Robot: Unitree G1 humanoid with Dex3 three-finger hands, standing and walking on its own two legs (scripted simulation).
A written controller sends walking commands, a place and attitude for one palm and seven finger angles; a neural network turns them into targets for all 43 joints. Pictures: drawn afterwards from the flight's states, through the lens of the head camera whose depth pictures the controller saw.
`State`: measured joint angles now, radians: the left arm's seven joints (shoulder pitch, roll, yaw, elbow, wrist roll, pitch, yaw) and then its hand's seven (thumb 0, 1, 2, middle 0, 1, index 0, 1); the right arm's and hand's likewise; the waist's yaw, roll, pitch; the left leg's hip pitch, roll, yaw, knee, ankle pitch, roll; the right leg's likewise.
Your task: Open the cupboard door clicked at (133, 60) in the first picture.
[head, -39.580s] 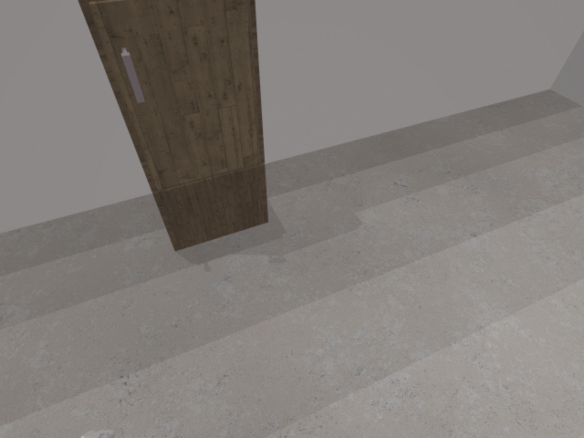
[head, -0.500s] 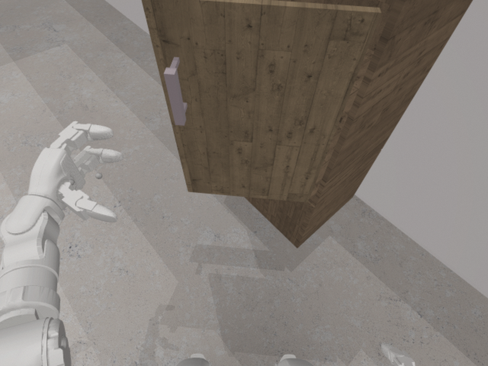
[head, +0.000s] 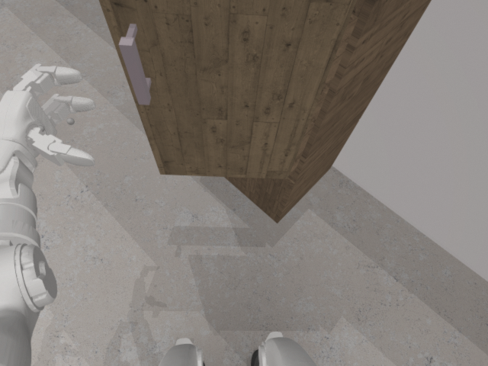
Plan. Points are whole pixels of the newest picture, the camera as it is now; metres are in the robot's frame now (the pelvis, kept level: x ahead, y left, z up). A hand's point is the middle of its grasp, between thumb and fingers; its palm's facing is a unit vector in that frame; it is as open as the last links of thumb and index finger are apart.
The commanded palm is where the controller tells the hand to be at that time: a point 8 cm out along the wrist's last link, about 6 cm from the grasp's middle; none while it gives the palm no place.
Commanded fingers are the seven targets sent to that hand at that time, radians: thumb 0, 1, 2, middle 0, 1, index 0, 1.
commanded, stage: move the hooked fingers beside the handle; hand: left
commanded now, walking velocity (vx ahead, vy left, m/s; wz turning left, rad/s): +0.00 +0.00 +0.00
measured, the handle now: (138, 66) +0.61 +0.16 +0.08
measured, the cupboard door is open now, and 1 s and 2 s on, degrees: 43 43 43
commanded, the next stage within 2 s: slide the fingers in behind the handle in 1.26 s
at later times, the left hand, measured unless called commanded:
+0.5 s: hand (86, 82) +0.55 +0.23 +0.10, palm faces -0.08 -1.00 +0.00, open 14.0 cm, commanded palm +0.54 +0.27 +0.09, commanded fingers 0.00 -0.50 0.30 -0.30 -1.20 -0.30 -1.20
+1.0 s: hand (87, 90) +0.54 +0.23 +0.09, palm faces -0.09 -1.00 +0.00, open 14.0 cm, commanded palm +0.53 +0.27 +0.09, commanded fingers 0.00 -0.50 0.30 -0.30 -1.20 -0.30 -1.20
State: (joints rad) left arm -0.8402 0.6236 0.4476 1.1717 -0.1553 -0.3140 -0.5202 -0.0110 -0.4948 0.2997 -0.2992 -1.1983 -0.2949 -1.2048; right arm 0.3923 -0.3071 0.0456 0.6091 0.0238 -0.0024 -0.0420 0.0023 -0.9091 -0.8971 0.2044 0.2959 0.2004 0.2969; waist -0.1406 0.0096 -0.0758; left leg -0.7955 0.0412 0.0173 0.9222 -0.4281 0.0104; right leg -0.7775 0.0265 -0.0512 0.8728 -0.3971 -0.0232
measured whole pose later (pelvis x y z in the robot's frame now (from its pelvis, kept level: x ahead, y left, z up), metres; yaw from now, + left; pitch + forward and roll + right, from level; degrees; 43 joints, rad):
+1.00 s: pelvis +0.02 +0.02 +0.00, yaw -1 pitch +22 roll -4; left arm -0.99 0.64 0.43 1.21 -0.08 -0.29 -0.42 -0.01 -0.50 0.30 -0.30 -1.20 -0.29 -1.20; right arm 0.43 -0.28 0.05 0.60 -0.02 0.09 0.00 0.00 -0.91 -0.90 0.21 0.30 0.20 0.30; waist -0.20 0.03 -0.10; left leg -0.89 0.05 0.01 0.96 -0.47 0.03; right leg -0.84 0.04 -0.06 0.85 -0.40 0.00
